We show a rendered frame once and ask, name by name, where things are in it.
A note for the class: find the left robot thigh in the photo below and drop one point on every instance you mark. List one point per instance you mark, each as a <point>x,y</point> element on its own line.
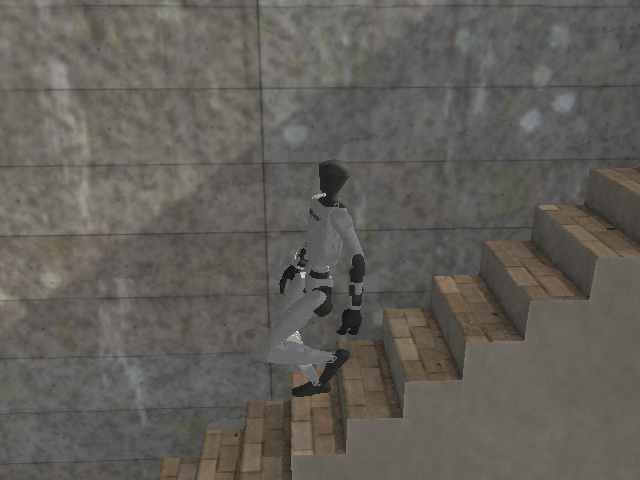
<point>297,315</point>

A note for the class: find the robot right forearm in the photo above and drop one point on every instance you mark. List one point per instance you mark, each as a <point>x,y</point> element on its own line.
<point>301,260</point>

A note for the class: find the robot left shin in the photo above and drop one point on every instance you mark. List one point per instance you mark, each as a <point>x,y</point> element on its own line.
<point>293,353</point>

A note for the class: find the robot right hand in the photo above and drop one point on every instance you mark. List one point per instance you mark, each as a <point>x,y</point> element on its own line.
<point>289,273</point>

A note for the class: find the left robot upper arm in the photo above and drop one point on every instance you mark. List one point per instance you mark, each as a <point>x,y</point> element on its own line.
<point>340,221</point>

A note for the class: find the robot left hand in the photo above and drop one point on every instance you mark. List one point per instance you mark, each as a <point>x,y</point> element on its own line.
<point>350,319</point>

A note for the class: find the right robot upper arm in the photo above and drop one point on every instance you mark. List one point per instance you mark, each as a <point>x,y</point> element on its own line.
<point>316,196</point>

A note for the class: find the robot left forearm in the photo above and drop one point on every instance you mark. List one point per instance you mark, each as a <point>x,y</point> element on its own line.
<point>356,281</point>

